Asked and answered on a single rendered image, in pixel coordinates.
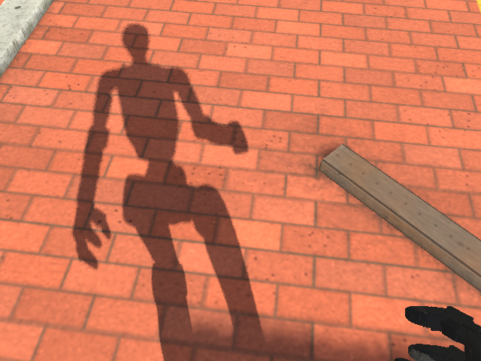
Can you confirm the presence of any right robot hand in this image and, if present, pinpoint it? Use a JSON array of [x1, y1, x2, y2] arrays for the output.
[[395, 306, 481, 361]]

